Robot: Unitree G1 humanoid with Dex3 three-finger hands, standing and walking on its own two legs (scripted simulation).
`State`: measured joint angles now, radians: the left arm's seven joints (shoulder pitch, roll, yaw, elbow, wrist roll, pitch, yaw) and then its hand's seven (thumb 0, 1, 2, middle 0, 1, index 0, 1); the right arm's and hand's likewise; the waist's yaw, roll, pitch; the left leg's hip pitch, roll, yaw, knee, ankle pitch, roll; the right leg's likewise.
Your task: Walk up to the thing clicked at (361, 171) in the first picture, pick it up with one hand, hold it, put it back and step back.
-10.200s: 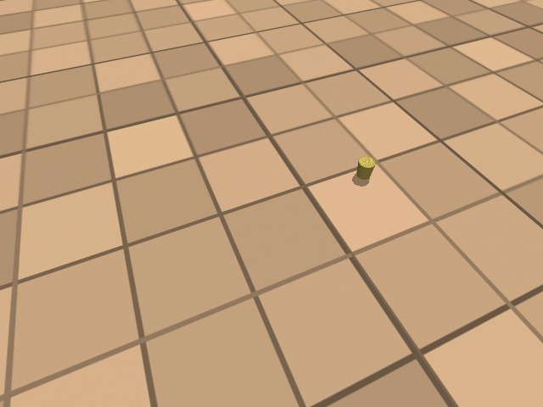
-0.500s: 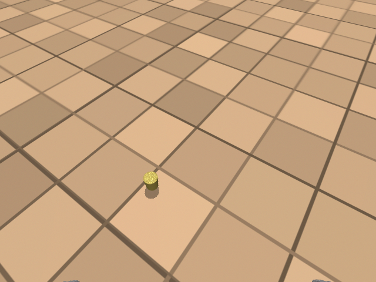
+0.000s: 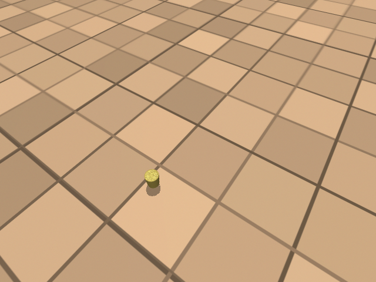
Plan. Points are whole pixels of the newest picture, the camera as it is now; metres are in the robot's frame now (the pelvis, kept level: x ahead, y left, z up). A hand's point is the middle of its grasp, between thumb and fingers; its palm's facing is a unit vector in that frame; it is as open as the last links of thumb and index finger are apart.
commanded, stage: stand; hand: left
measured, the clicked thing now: (152, 179) +0.76 +0.24 -0.74
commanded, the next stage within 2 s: walk up in 0.20 s
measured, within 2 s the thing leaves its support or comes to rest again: neither
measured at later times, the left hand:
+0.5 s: hand out of the picture +0.09 +0.29 -0.17, palm faces +0.00 -0.93 -0.36, open 7.4 cm
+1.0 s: hand (105, 227) +0.27 +0.24 -0.15, palm faces +0.00 -0.94 -0.35, open 7.4 cm
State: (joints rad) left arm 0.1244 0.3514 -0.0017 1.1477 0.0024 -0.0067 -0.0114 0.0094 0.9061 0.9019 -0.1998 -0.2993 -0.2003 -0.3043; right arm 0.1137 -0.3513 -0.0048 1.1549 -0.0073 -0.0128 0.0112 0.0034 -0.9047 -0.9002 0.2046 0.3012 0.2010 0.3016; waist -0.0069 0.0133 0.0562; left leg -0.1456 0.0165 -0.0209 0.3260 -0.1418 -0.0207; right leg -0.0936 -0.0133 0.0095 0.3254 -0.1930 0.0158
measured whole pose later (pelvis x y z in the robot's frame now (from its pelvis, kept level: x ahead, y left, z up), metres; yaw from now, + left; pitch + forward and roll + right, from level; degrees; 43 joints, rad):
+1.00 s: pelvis +0.19 -0.02 -0.02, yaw +1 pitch -5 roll +0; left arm 0.25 0.35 0.05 0.81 0.02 -0.03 -0.06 0.01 0.90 0.90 -0.20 -0.30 -0.20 -0.30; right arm 0.33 -0.41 -0.06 0.85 -0.02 -0.05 0.03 0.00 -0.91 -0.90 0.20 0.30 0.20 0.30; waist 0.00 0.03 0.11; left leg -0.41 0.03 -0.01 0.97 -0.42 0.02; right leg -0.29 -0.01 -0.05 0.56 -0.19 -0.06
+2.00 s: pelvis +0.27 -0.01 +0.00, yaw +0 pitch -2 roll +0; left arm 0.07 0.34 0.01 1.14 0.00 0.00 -0.01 0.01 0.91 0.90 -0.20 -0.30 -0.20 -0.30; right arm 0.09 -0.36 -0.01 1.15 -0.01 -0.02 0.01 0.00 -0.90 -0.90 0.20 0.30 0.20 0.30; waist -0.01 0.00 0.06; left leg -0.13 0.04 0.04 0.33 -0.15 -0.02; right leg -0.08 -0.01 0.01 0.32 -0.19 0.01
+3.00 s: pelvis +0.27 +0.00 +0.00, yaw +0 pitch -2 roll +0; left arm 0.12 0.35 0.00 1.13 0.01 0.00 -0.01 0.01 0.91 0.90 -0.20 -0.30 -0.20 -0.30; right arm 0.09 -0.35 0.00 1.14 -0.01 -0.01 0.01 0.00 -0.90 -0.90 0.20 0.30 0.20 0.30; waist 0.00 0.00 0.05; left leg -0.13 0.02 0.03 0.32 -0.15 -0.01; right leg -0.07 -0.02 0.01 0.30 -0.20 0.02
